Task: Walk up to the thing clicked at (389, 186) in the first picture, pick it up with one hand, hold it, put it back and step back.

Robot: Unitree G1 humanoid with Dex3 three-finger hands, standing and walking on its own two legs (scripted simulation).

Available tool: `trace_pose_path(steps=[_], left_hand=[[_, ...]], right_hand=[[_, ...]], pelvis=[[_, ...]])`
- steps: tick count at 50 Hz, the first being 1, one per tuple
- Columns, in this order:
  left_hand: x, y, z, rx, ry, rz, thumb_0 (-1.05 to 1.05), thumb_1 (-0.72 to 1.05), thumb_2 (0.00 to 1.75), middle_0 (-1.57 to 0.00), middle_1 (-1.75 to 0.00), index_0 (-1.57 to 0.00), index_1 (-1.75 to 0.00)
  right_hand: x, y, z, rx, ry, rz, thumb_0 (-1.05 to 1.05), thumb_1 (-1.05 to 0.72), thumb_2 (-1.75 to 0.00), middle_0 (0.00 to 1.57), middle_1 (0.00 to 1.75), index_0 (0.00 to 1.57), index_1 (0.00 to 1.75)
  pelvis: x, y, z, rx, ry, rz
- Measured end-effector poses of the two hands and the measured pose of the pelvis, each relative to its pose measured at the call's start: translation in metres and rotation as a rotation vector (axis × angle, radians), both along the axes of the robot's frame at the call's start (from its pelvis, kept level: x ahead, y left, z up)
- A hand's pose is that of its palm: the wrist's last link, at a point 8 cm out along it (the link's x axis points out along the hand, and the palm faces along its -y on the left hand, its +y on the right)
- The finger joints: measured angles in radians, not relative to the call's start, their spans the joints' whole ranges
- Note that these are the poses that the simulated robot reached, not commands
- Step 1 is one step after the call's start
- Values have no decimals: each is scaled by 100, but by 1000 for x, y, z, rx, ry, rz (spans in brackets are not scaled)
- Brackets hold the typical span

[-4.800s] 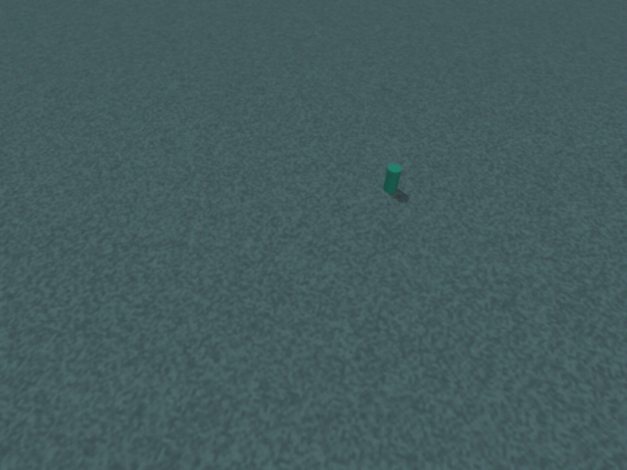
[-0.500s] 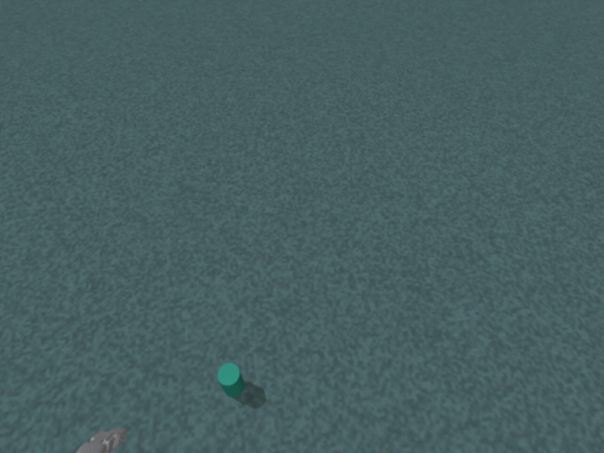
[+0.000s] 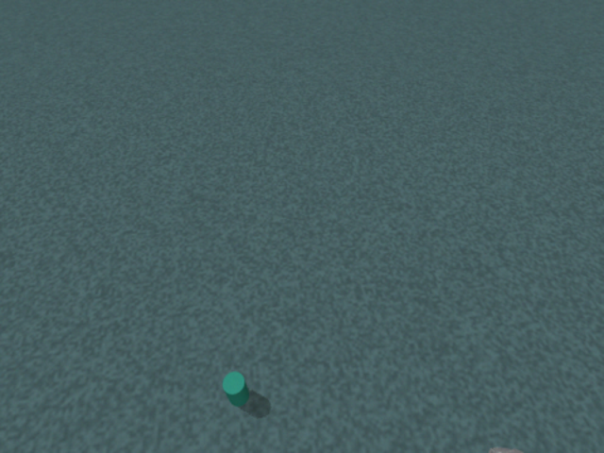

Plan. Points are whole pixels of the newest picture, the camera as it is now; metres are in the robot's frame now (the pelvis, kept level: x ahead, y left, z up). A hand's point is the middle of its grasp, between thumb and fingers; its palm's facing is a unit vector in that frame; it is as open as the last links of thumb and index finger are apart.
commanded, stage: walk up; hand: left
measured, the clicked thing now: (236, 389) +0.41 +0.21 -0.72
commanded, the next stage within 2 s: stand in 0.22 s
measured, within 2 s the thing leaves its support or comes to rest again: neither
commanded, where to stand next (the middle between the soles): +0.07 +0.00 m, yaw +1 degrees
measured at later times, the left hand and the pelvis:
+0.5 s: hand out of the picture +0.09 +0.25 -0.15, palm faces -0.01 -0.94 -0.34, open 7.4 cm; pelvis +0.01 +0.00 +0.00, yaw +1 degrees
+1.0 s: hand out of the picture +0.10 +0.25 -0.15, palm faces -0.01 -0.94 -0.34, open 7.4 cm; pelvis +0.02 -0.01 +0.00, yaw +1 degrees
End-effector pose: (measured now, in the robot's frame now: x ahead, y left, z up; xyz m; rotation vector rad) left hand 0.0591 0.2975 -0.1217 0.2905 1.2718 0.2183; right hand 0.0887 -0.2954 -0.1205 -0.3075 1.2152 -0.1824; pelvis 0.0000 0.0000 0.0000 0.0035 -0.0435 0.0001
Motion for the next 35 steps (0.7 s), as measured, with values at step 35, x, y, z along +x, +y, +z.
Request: trace_pose_path(steps=[35], left_hand=[[34,-4,5,8,-61,-38,0,90,90,-20,-30,-21,-30]], right_hand=[[-2,-5,0,-10,19,-15,0,-90,-90,20,30,20,30]], pelvis=[[19,-3,1,-1,4,14]])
